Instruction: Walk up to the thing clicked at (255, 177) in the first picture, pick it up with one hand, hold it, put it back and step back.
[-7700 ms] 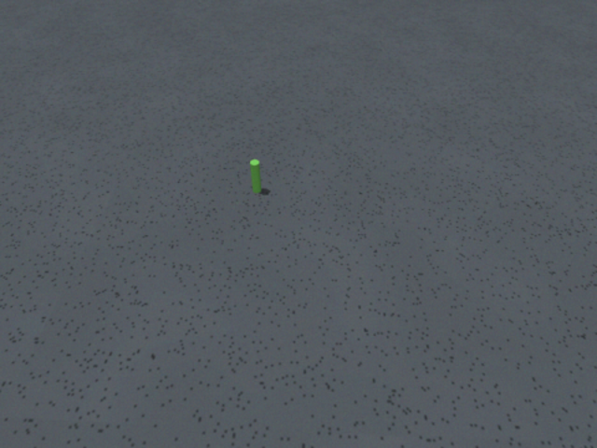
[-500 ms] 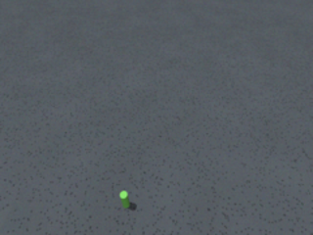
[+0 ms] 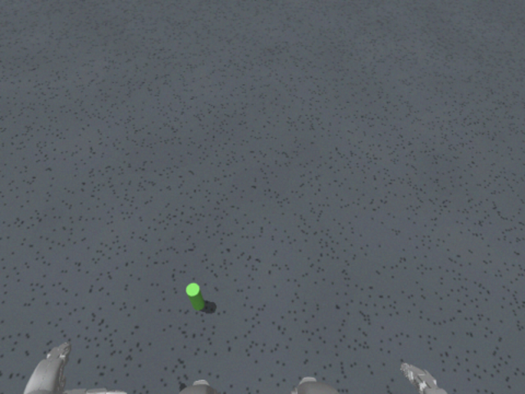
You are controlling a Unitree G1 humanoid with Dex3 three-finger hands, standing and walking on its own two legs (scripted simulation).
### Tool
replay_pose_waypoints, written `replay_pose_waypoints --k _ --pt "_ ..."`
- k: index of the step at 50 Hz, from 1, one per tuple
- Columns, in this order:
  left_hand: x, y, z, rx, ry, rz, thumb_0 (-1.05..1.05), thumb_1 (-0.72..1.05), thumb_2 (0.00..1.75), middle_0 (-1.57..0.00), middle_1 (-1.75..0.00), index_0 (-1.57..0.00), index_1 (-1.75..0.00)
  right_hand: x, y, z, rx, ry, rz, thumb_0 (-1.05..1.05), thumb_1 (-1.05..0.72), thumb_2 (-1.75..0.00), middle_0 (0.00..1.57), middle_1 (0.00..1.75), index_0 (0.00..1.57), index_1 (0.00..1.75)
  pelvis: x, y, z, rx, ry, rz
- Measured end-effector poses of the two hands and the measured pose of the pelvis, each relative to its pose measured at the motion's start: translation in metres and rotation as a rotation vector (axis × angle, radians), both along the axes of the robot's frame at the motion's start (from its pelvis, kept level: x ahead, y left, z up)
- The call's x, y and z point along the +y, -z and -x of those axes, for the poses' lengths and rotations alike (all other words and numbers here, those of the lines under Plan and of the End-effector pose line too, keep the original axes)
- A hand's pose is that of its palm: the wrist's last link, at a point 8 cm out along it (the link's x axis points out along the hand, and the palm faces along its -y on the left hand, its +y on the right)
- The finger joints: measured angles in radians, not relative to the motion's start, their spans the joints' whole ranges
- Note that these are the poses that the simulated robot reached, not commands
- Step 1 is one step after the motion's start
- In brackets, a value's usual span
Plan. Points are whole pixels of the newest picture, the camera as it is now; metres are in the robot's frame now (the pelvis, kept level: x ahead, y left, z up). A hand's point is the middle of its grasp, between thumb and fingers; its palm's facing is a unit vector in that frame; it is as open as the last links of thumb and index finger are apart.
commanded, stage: go down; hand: left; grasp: from the side
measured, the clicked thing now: (195, 297) +0.45 +0.18 -0.65
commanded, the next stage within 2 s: none
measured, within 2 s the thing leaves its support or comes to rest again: neither
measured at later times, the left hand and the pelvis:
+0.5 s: hand out of the picture +0.15 +0.29 -0.17, palm faces +0.10 -0.95 -0.30, open 17.4 cm; pelvis +0.00 +0.00 -0.05, yaw +1 degrees
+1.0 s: hand (93, 326) +0.28 +0.34 -0.27, palm faces +0.14 -0.97 -0.19, open 17.4 cm; pelvis -0.06 -0.01 -0.21, yaw -1 degrees
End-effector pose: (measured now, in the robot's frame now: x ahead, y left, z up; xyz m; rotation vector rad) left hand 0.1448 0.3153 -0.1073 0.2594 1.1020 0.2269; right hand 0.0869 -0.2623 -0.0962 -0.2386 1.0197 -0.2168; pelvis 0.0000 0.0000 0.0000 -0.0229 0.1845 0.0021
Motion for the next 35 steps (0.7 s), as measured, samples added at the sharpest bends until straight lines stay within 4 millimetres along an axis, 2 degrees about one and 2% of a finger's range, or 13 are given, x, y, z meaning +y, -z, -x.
replay_pose_waypoints --k 6,11,17,23,28,35 --pt "0.003 0.009 0.01 -0.026 0.0 -0.001 0.0 -0.33 0.04 -0.09 -0.04 -0.09 -0.04 -0.002 0.007 -0.023 -0.086 -0.033 0.035 0.01 -0.92 -0.89 0.2 0.3 0.2 0.3 0.001 0.017 0.002 0.033 -0.007 0.006" --pt "0.003 0.012 0.012 -0.043 -0.003 0.007 0.0 -0.47 0.02 -0.09 -0.04 -0.09 -0.04 0.002 0.008 -0.046 -0.165 -0.065 0.052 0.01 -0.91 -0.89 0.2 0.3 0.2 0.3 0.0 0.027 0.002 0.051 -0.013 0.012" --pt "0.006 0.014 0.016 -0.041 -0.013 0.006 0.0 -0.54 0.01 -0.1 -0.03 -0.09 -0.04 0.01 0.008 -0.067 -0.243 -0.097 0.054 0.01 -0.9 -0.89 0.2 0.3 0.2 0.3 -0.002 0.036 0.002 0.072 -0.02 0.018" --pt "0.012 0.021 0.017 -0.05 -0.026 0.011 0.0 -0.55 0.0 -0.1 -0.02 -0.09 -0.03 0.015 0.017 -0.077 -0.276 -0.124 0.055 0.01 -0.9 -0.89 0.21 0.3 0.2 0.3 -0.004 0.047 0.002 0.104 -0.025 0.022" --pt "0.025 0.04 0.002 -0.125 -0.029 0.029 0.0 -0.54 0.0 -0.09 -0.02 -0.09 -0.02 0.011 0.038 -0.074 -0.265 -0.157 0.072 0.01 -0.91 -0.89 0.21 0.3 0.2 0.3 -0.005 0.067 0.008 0.154 -0.024 0.022" --pt "0.045 0.077 -0.048 -0.348 0.03 0.057 0.0 -0.55 0.0 -0.09 -0.03 -0.09 -0.03 -0.002 0.095 -0.059 -0.196 -0.194 0.105 0.01 -0.93 -0.9 0.21 0.3 0.2 0.3 -0.007 0.118 0.024 0.255 -0.018 0.022"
